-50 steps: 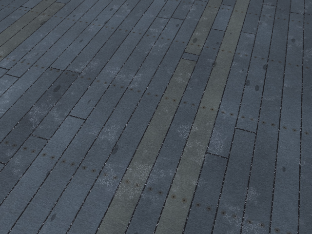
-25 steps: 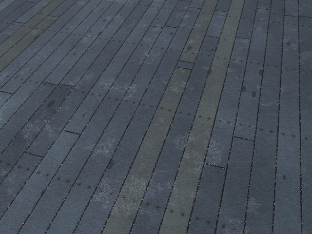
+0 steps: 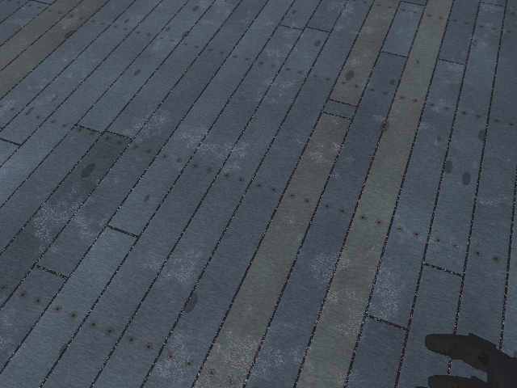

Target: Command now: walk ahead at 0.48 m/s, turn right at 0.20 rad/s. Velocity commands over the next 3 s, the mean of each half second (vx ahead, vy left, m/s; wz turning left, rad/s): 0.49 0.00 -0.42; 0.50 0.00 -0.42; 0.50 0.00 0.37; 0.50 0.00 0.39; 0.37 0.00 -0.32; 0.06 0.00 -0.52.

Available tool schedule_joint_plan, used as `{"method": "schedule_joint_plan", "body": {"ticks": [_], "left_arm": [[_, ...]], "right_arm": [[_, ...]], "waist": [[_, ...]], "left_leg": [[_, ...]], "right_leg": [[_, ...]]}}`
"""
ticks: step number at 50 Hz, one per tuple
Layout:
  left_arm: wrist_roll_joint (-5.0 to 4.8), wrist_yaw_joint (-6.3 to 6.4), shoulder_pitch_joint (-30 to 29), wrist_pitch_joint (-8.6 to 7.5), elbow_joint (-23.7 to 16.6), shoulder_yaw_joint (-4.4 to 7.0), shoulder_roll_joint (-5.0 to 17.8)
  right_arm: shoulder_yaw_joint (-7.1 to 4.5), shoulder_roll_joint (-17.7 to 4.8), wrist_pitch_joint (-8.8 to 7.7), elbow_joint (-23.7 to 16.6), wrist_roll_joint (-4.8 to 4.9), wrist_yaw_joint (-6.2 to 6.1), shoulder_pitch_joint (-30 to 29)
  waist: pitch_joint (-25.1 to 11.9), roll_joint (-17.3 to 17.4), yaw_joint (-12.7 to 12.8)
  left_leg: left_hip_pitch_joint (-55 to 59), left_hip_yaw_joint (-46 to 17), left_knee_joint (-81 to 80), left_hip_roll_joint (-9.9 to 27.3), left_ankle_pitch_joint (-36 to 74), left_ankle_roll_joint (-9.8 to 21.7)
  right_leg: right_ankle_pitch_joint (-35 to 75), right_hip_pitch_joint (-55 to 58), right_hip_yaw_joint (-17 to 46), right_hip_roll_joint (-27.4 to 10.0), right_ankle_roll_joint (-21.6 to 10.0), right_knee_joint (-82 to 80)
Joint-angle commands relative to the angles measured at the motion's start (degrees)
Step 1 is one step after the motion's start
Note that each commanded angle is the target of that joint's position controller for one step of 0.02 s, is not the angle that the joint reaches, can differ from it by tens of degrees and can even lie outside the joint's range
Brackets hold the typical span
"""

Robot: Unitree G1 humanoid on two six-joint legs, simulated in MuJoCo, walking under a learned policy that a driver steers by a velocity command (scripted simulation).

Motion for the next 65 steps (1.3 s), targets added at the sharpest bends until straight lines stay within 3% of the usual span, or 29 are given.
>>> {"method": "schedule_joint_plan", "body": {"ticks": [1, 2, 3, 5, 7, 11, 17, 22, 25, 27, 28, 29, 30, 31, 32, 34, 38, 42, 47, 50, 52, 53, 54, 55, 56, 57, 58, 60, 65], "left_arm": [[0.36, -0.49, 4.6, -0.93, -5.3, -1.22, -0.5], [-1.04, -0.73, 2.8, -2.27, -4.3, -0.43, 3.1], [-2.83, -0.68, -3.3, -2.91, -6.7, 1.17, 7.9], [-2.12, 0.3, -7.6, -2.76, -7.8, 1.71, 7.1], [-1.81, 0.44, -4.4, -0.91, -7.0, 1.98, 4.1], [-1.4, 0.71, -8.6, 1.28, -10.1, 2.59, 3.7], [-0.68, -1.58, -20.0, -0.01, -14.8, 2.04, 2.7], [-0.84, -3.68, -28.2, -0.07, -20.2, 1.28, 2.4], [-1.05, -4.45, -24.6, 0.29, -21.7, 2.6, 5.4], [-1.48, -3.75, -9.1, 0.47, -18.5, 5.82, 11.0], [-1.5, -2.22, -1.7, 1.18, -17.0, 7.77, 16.9], [-1.45, -2.24, -5.0, 0.63, -18.8, 7.89, 20.2], [-0.65, -2.57, -3.5, 0.04, -19.3, 6.2, 14.9], [-0.25, -2.51, -5.4, -0.64, -19.3, 5.45, 12.1], [-0.47, -2.59, -9.6, -1.16, -19.9, 4.92, 10.3], [0.16, -2.14, -15.0, -1.43, -21.8, 3.92, 7.6], [-0.45, -0.69, -13.0, -1.6, -21.8, 4.62, 10.6], [-0.55, 0.15, -10.0, -1.16, -20.7, 4.37, 10.1], [-0.4, -0.12, -5.9, -1.33, -17.8, 4.14, 10.0], [-0.08, 0.3, -6.2, -0.7, -16.9, 4.45, 11.1], [0.32, 0.55, -8.3, -0.08, -17.4, 4.24, 11.2], [0.97, 0.85, -8.1, 0.16, -18.4, 3.47, 10.0], [0.99, 0.38, -1.1, -0.88, -19.7, 2.21, 5.7], [0.63, -0.05, -2.4, -2.11, -19.6, 1.8, 6.5], [-1.06, -0.56, -8.2, -3.15, -21.1, 2.5, 10.0], [-1.15, -0.65, -12.8, -3.84, -22.3, 2.33, 10.1], [-0.02, -0.51, -15.2, -4.23, -22.9, 2.48, 9.8], [1.38, -0.18, -14.2, -3.86, -23.3, 2.84, 9.1], [1.4, 0.55, -19.3, -2.71, -25.7, 2.21, 6.5]], "right_arm": [[-5.96, -18.4, 0.13, 4.7, -1.52, -1.18, 29.0], [-4.33, -13.1, 0.08, 4.6, -1.37, -1.0, 28.0], [-3.35, -10.4, -0.23, 4.3, -0.95, -1.06, 22.1], [-2.35, -6.7, -1.05, 3.6, -1.25, -0.74, 13.6], [-1.92, -4.5, -1.64, 4.5, -2.17, -0.35, 10.9], [-2.58, -6.8, -2.17, 6.5, -2.41, -1.26, 12.4], [-3.05, -9.9, -1.21, 7.4, -2.17, -3.33, 16.8], [-3.69, -11.6, 1.1, 8.8, -1.0, -3.5, 22.4], [-4.41, -13.8, 2.47, 7.5, -0.59, -3.8, 20.5], [-4.29, -14.1, 3.24, 6.4, -0.38, -4.09, 18.7], [-3.12, -11.0, 2.56, 4.9, -1.9, -3.93, 20.2], [-1.02, -4.0, 0.32, 1.8, -2.08, -2.86, 23.4], [-2.03, -9.5, -2.32, 0.7, 0.12, -1.89, 16.2], [-2.28, -10.3, -3.45, -0.8, 1.71, -1.52, 12.3], [-2.16, -9.6, -3.75, -0.3, 0.89, -1.91, 12.4], [-3.04, -10.5, -2.43, 0.6, -0.97, -2.24, 14.2], [-2.64, -8.0, -0.37, -1.3, -2.36, -2.49, 11.1], [-1.4, -5.6, -0.76, -2.9, -1.95, -1.78, 3.8], [-1.45, -7.8, -1.54, -4.5, -0.85, -0.48, -0.5], [-1.82, -9.3, -1.75, -4.6, -0.61, 0.32, 1.6], [-3.38, -11.9, -1.6, -1.5, -0.73, 0.29, 12.4], [-4.13, -14.3, -1.35, 0.2, -1.12, 0.19, 21.2], [-5.57, -19.6, -0.91, 0.8, -1.36, 0.31, 26.5], [-4.62, -15.6, -0.62, 1.6, 0.13, 0.77, 27.4], [-3.73, -12.6, -0.51, 0.5, 0.27, 0.54, 23.7], [-3.37, -11.5, -0.2, -0.8, -0.48, 0.3, 20.4], [-2.99, -10.6, 0.01, -1.4, -0.94, 0.21, 18.2], [-2.41, -9.3, 0.04, -2.1, -1.36, -0.19, 16.9], [-3.51, -12.3, 0.4, -1.7, -0.35, -1.97, 20.4]], "waist": [[-24.4, 10.7, -11.5], [-25.1, 11.0, -12.6], [-13.7, 9.1, -11.1], [-4.5, 3.7, -7.1], [-3.0, 5.8, -3.7], [0.8, 4.0, -2.8], [2.7, 0.8, -6.2], [4.4, 0.4, -8.9], [-0.4, 3.8, -5.0], [-8.9, 3.5, 3.6], [-14.4, -5.7, 4.9], [-20.8, -16.4, -1.6], [-22.0, -8.0, 2.7], [-14.6, -5.7, 2.1], [-9.2, 0.3, -1.2], [-6.2, -0.5, -4.9], [-3.4, -0.7, -5.5], [-2.2, -4.0, -1.9], [-0.3, -5.6, 0.4], [-0.3, -6.4, -1.5], [-7.3, -5.6, -7.3], [-14.3, -1.8, -10.7], [-20.8, 12.6, -8.0], [-21.4, 14.9, -9.1], [-12.9, 9.5, -9.7], [-8.1, 3.6, -9.2], [-4.1, 0.5, -7.8], [-3.9, 2.7, -5.1], [-2.8, 3.2, -5.8]], "left_leg": [[56.8, -34.2, -2.9, 21.3, -19.5, 13.7], [53.3, -46.0, -12.5, 23.4, -26.6, 13.6], [43.7, -36.5, -14.3, 21.7, -27.0, 9.9], [26.3, -21.2, -18.0, 17.6, -15.5, 6.7], [18.5, -11.7, -20.9, 14.1, -10.1, 5.0], [15.6, -3.6, -24.3, 13.9, -5.1, 6.6], [22.1, 5.1, -24.7, 13.4, 1.3, 5.5], [34.4, 8.3, -19.3, 16.6, 9.7, 4.8], [37.0, 10.9, -8.1, 16.8, 36.5, 2.9], [29.9, 12.8, 13.8, 13.8, 40.5, 0.0], [14.2, 12.9, 32.6, 10.4, 14.9, -2.8], [-9.4, 3.1, 51.9, -3.2, -30.8, -5.9], [-15.8, -7.7, 54.2, -0.8, -30.0, -3.9], [-18.6, -7.4, 51.6, 1.7, -25.2, -2.2], [-15.9, -7.2, 45.6, 4.5, -20.9, -1.9], [-7.9, -7.5, 38.2, 7.3, -17.1, -3.0], [-6.8, -5.3, 26.0, 6.2, -10.4, -7.1], [-1.9, -3.3, 7.1, 3.3, 6.8, -7.6], [-4.6, -3.6, 0.5, 3.2, 8.0, -4.1], [-5.0, -2.9, -0.3, 2.5, -0.3, -0.5], [9.5, 0.3, -1.4, -1.3, -1.2, 2.5], [24.0, -7.1, 0.2, 3.8, 1.2, 5.3], [44.6, -33.5, -3.1, 16.0, -7.4, 15.2], [49.8, -49.2, -12.7, 18.6, -20.4, 16.8], [44.2, -43.5, -13.6, 17.7, -25.2, 13.8], [36.2, -36.8, -14.2, 15.4, -21.8, 12.0], [29.0, -31.9, -15.2, 13.4, -15.6, 11.6], [23.0, -26.7, -16.8, 10.0, -5.6, 11.0], [18.2, -20.0, -17.9, 7.2, 4.7, 10.7]], "right_leg": [[14.4, -40.4, 0.5, 1.5, -0.9, 48.8], [-5.0, -45.5, 9.0, 2.1, -1.8, 57.4], [-1.4, -50.2, 8.3, -1.0, -2.7, 60.2], [8.1, -46.2, 6.3, -6.2, -2.9, 55.1], [11.6, -39.7, 6.7, -8.4, -2.9, 51.6], [17.7, -45.2, 7.0, -9.3, -1.8, 46.8], [31.9, -48.8, 2.5, -7.8, -0.9, 27.7], [25.9, -52.9, -1.6, -6.3, -2.9, 20.0], [17.3, -43.1, -6.5, -1.0, -5.9, 19.4], [19.0, -20.9, -7.0, 4.0, -9.9, 14.6], [18.8, -3.5, 9.2, -5.9, -13.7, 13.4], [8.1, 12.8, 44.2, -18.8, -25.5, 3.3], [7.5, 13.6, 46.1, -19.2, -23.3, -2.1], [11.9, 7.9, 37.0, -17.4, -20.7, -1.8], [18.9, -1.7, 29.4, -14.6, -18.6, -1.8], [27.4, -13.2, 22.0, -11.1, -16.9, -3.5], [34.5, -20.9, 16.2, -8.5, -16.9, -5.9], [29.1, -23.5, 10.1, -4.6, -12.7, -5.6], [26.1, -13.8, 12.4, -10.2, -11.6, -3.7], [37.3, -6.4, 11.6, -13.0, -9.9, 0.2], [56.4, -6.3, 7.1, -9.5, -7.7, 13.0], [49.6, -13.8, 4.5, -6.8, -5.9, 26.9], [23.3, -36.4, 1.1, 2.3, -0.6, 49.0], [-3.8, -48.4, 6.3, 4.7, -0.2, 55.9], [-0.6, -54.2, 8.4, 1.1, -1.2, 58.6], [4.0, -53.4, 7.3, -1.2, -1.9, 56.1], [6.7, -52.3, 6.4, -2.8, -1.7, 51.5], [9.9, -46.5, 6.1, -4.6, -0.8, 44.5], [19.7, -46.3, 4.1, -3.5, 3.2, 29.4]]}}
